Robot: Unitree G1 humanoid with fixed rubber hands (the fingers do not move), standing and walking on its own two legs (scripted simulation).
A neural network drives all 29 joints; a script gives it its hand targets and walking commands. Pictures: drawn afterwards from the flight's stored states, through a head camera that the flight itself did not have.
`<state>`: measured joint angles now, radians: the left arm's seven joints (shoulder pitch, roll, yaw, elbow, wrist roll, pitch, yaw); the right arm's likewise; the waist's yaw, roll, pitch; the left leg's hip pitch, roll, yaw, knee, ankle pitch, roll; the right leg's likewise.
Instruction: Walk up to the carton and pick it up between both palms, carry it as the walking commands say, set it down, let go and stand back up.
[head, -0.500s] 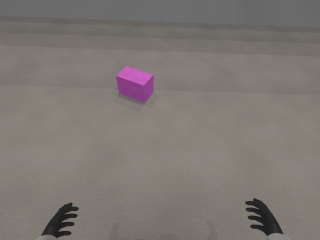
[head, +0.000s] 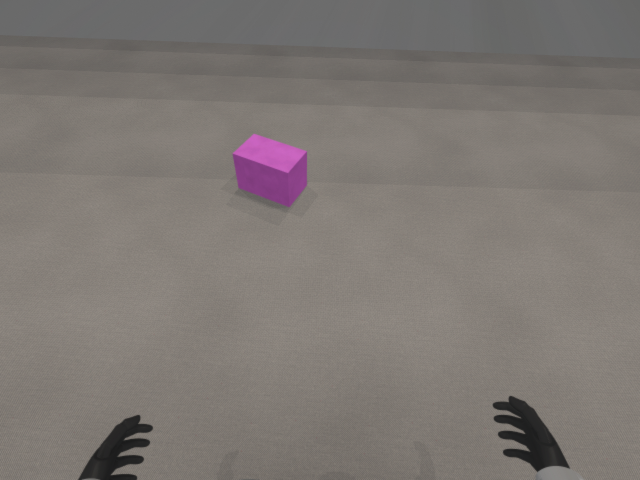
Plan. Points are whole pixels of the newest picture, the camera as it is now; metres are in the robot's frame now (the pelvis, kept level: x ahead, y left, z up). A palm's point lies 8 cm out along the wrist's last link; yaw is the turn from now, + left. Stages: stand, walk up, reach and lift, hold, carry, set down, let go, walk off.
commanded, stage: stand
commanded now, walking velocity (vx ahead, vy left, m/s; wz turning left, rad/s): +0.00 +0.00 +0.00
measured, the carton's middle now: (271, 170) +1.42 +0.24 -0.65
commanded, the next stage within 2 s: walk up in 0.08 s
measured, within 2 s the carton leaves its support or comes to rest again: neither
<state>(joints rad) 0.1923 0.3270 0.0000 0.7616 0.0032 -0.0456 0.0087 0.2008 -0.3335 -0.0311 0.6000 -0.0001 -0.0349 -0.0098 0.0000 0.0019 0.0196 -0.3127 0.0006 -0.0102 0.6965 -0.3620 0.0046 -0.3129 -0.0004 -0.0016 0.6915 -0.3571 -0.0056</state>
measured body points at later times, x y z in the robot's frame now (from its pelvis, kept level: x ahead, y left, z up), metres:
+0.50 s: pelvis +0.01 +0.03 +0.02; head +0.02 +0.02 +0.47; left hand +0.07 +0.35 -0.08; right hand +0.17 -0.30 -0.04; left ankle +0.03 +0.16 -0.68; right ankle +0.01 -0.11 -0.72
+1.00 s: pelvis +0.15 +0.12 +0.02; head +0.16 +0.12 +0.47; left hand +0.28 +0.43 -0.08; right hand +0.18 -0.24 -0.04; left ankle +0.10 +0.19 -0.72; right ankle +0.18 -0.07 -0.67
